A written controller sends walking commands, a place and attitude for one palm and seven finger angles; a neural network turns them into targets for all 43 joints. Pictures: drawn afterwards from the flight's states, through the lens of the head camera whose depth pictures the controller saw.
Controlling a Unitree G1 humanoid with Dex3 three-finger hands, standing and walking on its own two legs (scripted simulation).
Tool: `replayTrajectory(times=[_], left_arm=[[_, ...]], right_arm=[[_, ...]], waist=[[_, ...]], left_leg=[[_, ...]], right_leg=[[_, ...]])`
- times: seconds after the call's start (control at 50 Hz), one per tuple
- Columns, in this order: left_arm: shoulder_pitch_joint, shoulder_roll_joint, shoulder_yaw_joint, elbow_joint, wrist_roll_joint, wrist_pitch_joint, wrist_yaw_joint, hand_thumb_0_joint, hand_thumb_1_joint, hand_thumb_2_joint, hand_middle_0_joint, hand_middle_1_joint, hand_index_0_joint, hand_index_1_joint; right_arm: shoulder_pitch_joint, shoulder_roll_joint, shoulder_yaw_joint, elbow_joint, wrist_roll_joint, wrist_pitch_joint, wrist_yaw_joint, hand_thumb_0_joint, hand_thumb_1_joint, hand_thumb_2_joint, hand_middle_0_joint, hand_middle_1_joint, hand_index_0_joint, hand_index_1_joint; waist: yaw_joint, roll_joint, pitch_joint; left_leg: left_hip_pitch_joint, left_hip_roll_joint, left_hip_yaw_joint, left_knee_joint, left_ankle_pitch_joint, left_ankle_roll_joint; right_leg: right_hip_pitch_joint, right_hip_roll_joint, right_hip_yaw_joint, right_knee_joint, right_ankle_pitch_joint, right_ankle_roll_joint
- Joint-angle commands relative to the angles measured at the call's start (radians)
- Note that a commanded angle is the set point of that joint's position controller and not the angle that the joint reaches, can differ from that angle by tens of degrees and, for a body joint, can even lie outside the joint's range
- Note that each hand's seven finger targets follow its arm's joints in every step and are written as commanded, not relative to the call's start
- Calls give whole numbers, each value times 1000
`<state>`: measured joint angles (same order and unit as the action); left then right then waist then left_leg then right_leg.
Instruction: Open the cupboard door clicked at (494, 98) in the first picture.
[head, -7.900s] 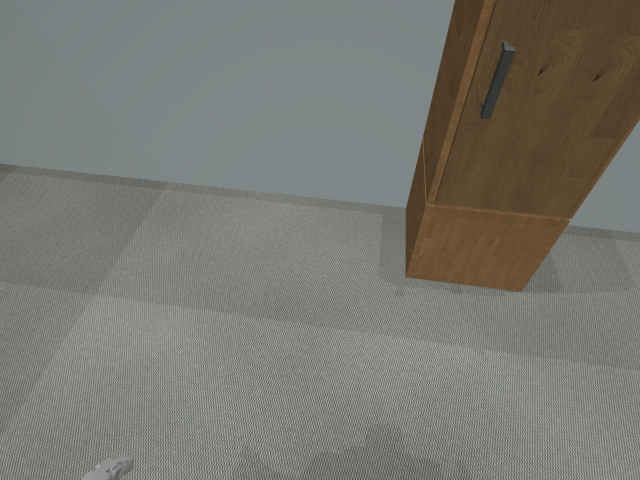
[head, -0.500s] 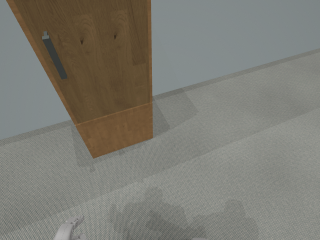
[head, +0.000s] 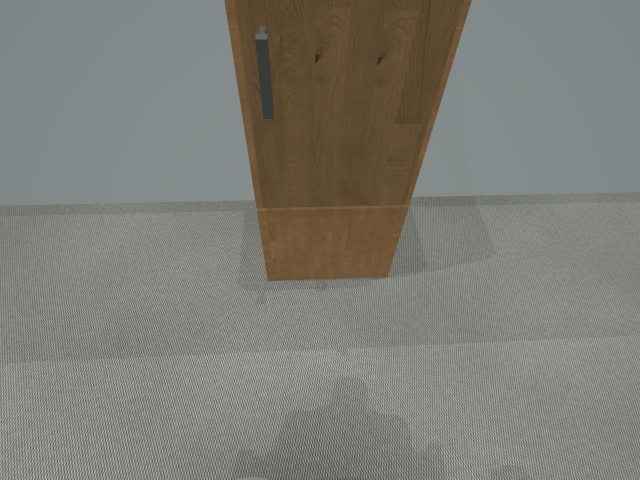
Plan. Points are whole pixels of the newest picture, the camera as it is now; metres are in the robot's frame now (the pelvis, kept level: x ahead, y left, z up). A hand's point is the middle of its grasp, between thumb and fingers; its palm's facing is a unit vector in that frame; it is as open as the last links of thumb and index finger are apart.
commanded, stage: take the last steps up to it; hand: left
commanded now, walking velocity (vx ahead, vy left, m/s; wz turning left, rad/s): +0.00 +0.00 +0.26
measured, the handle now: (265, 74) +0.79 +0.17 +0.07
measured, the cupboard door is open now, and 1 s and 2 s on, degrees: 0 0 0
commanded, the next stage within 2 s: come to a stop and stand still in 1.00 s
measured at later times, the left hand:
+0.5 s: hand out of the picture +0.10 +0.20 -0.15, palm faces -0.02 -0.98 -0.18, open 7.4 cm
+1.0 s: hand out of the picture +0.14 +0.09 -0.16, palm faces +0.10 -0.98 -0.16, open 7.3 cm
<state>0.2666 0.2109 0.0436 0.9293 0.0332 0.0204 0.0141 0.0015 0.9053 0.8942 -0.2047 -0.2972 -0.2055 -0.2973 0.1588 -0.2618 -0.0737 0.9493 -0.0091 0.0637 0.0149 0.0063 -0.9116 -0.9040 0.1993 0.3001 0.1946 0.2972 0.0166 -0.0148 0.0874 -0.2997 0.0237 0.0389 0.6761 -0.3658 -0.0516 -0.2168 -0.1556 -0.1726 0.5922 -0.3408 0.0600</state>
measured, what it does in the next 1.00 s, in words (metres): walks ahead: left foot, then right foot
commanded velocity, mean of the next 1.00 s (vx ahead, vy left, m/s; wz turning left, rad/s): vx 0.26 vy -0.09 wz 0.02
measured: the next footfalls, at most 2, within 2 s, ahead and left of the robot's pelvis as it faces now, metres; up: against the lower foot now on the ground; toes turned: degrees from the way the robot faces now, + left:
left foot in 0.02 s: +0.04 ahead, +0.12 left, +0.00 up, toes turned +3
right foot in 0.64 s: +0.18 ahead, -0.16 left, +0.00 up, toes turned -7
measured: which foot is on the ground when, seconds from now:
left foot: up 0.00-0.00, down 0.02-0.64, up 0.66-1.00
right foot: down 0.00-0.02, up 0.04-0.62, down 0.64-1.00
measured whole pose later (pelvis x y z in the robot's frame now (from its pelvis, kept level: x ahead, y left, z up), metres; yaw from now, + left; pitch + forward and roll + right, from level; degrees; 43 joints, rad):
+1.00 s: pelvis +0.19 -0.07 +0.01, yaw +2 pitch -1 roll -2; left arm 0.39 0.12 0.02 1.15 0.03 -0.06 0.01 0.00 0.92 0.89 -0.20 -0.30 -0.20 -0.30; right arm 0.16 -0.18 -0.06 1.03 -0.02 -0.01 0.01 0.00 -0.91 -0.90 0.20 0.30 0.19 0.30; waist 0.01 0.04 0.02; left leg -0.52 0.10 0.09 0.84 -0.25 -0.01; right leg -0.04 0.03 -0.17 0.35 -0.28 -0.05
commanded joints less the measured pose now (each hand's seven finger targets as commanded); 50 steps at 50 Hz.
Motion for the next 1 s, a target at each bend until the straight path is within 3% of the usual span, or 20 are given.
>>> replayTrajectory(times=[0.0, 0.02, 0.04, 0.06, 0.08, 0.12, 0.28, 0.44, 0.52, 0.58, 0.6, 0.62, 0.64, 0.66, 0.68, 0.7, 0.74, 0.78, 0.9, 0.98], left_arm=[[18, 106, 28, -85, -27, -5, 8, 0, 900, 900, -200, -300, -200, -300], [-20, 105, 18, -84, -22, 5, 16, 0, 900, 900, -200, -300, -200, -300], [-34, 103, 19, -60, -21, 11, 18, 0, 900, 900, -200, -300, -200, -300], [-47, 100, 22, -46, -19, 11, 10, 0, 900, 900, -200, -300, -200, -300], [-46, 112, 21, -29, -12, 6, -2, 0, 900, 900, -200, -300, -200, -300], [-21, 96, 15, 9, -3, -2, -18, 0, 900, 900, -200, -300, -200, -300], [-52, 81, 9, 42, -3, -16, -31, 0, 900, 900, -200, -300, -200, -300], [-148, 48, 17, 17, -8, -13, -47, 0, 900, 900, -200, -300, -200, -300], [-159, 36, 20, 15, -12, -24, -52, 0, 900, 900, -200, -300, -200, -300], [-8, 56, 32, 74, -12, -41, -46, 0, 900, 900, -200, -300, -200, -300], [100, 96, 41, 110, -8, -54, -40, 0, 900, 900, -200, -300, -200, -300], [219, 191, 63, 148, -2, -70, -27, 0, 900, 900, -200, -300, -200, -300], [285, 243, 66, 159, -18, -67, -16, 0, 900, 900, -200, -300, -200, -300], [242, 216, 61, 149, -21, -63, -11, 0, 900, 900, -200, -300, -200, -300], [173, 173, 57, 142, -20, -68, -7, 0, 900, 900, -200, -300, -200, -300], [107, 137, 43, 125, -19, -69, -5, 0, 900, 900, -200, -300, -200, -300], [42, 60, 17, 113, -16, -77, 0, 0, 900, 900, -200, -300, -200, -300], [41, 35, 6, 121, -12, -85, 2, 0, 900, 900, -200, -300, -200, -300], [132, 33, -6, 169, -11, -103, 7, 0, 900, 900, -200, -300, -200, -300], [188, 39, -6, 199, -7, -99, 14, 0, 900, 900, -200, -300, -200, -300]], right_arm=[[144, -222, -38, -51, -10, -59, -8, 0, -900, -900, 200, 300, 200, 300], [162, -239, -38, -36, -7, -48, -17, 0, -900, -900, 200, 300, 200, 300], [129, -193, -23, -26, -15, -52, -25, 0, -900, -900, 200, 300, 200, 300], [84, -167, -16, -35, -17, -56, -33, 0, -900, -900, 200, 300, 200, 300], [59, -140, -5, -42, -19, -58, -35, 0, -900, -900, 200, 300, 200, 300], [62, -108, 8, -32, -19, -73, -38, 0, -900, -900, 200, 300, 200, 300], [210, -74, -1, 37, -14, -104, -45, 0, -900, -900, 200, 300, 200, 300], [247, -87, -8, 74, -26, -109, -48, 0, -900, -900, 200, 300, 200, 300], [247, -94, -9, 92, -30, -106, -44, 0, -900, -900, 200, 300, 200, 300], [231, -82, -7, 106, -28, -102, -40, 0, -900, -900, 200, 300, 200, 300], [240, -54, 0, 112, -21, -106, -35, 0, -900, -900, 200, 300, 200, 300], [261, 16, 16, 95, -11, -112, -27, 0, -900, -900, 200, 300, 200, 300], [198, 7, 23, 54, -8, -110, -28, 0, -900, -900, 200, 300, 200, 300], [155, -2, 11, 42, -9, -109, -26, 0, -900, -900, 200, 300, 200, 300], [147, 6, 6, 51, -9, -106, -21, 0, -900, -900, 200, 300, 200, 300], [143, 4, 4, 62, -13, -102, -19, 0, -900, -900, 200, 300, 200, 300], [172, 31, 4, 85, -20, -86, -15, 0, -900, -900, 200, 300, 200, 300], [207, 61, 5, 99, -20, -75, -10, 0, -900, -900, 200, 300, 200, 300], [71, 68, 12, 52, -16, -75, 0, 0, -900, -900, 200, 300, 200, 300], [-23, 85, 23, 30, -12, -92, 1, 0, -900, -900, 200, 300, 200, 300]], waist=[[-71, 312, -219], [-85, 277, -222], [-76, 242, -196], [-66, 272, -142], [-56, 228, -107], [-47, 188, -56], [-70, 103, -21], [-72, 141, 61], [-64, 166, 58], [7, 81, -24], [54, -10, -81], [92, -252, -172], [115, -295, -180], [101, -167, -121], [72, -185, -109], [44, -145, -59], [-14, -58, -20], [-45, -63, -4], [-30, -82, 40], [5, -67, 27]], left_leg=[[412, 337, -384, -297, 762, 158], [314, 387, -354, -290, 853, 244], [254, 343, -300, -327, 647, 242], [209, 304, -314, -364, 452, 234], [181, 282, -309, -390, 286, 221], [167, 239, -282, -447, 146, 198], [284, 263, -277, -500, 160, 213], [203, 283, -234, -538, 58, 218], [115, 277, -203, -495, 70, 205], [30, 208, -128, -308, 97, 147], [-56, 148, -59, -133, 98, 113], [-254, 38, 65, 162, -67, 68], [-349, 6, 21, 370, -270, 73], [-391, 41, -33, 473, -207, 83], [-370, 76, -44, 513, -121, 87], [-359, 97, -41, 527, -67, 80], [-283, 113, -30, 486, 28, 62], [-237, 98, -4, 429, 71, 49], [-277, 97, 26, 227, 135, 33], [-189, 72, 52, 47, 117, 52]], right_leg=[[-321, 39, 18, 321, -192, 21], [-268, 42, 114, 415, -322, 8], [-244, 30, 147, 452, -279, 1], [-276, 33, 146, 476, -227, -1], [-293, 38, 146, 505, -168, -7], [-311, 44, 144, 499, -79, -9], [-393, 45, 154, 398, 21, -3], [-362, 33, 139, 214, 58, -11], [-211, 62, 100, 81, 45, -23], [72, 116, 53, -99, 135, -39], [247, 76, 113, -162, 102, -62], [442, -157, 412, -258, -33, -148], [404, -272, 624, -373, -58, -211], [339, -266, 583, -400, -94, -236], [252, -230, 549, -414, -170, -219], [172, -208, 509, -426, -177, -220], [55, -143, 333, -427, 3, -199], [4, -99, 227, -426, 139, -187], [63, -100, 191, -414, 372, -224], [120, -115, 195, -346, 520, -221]])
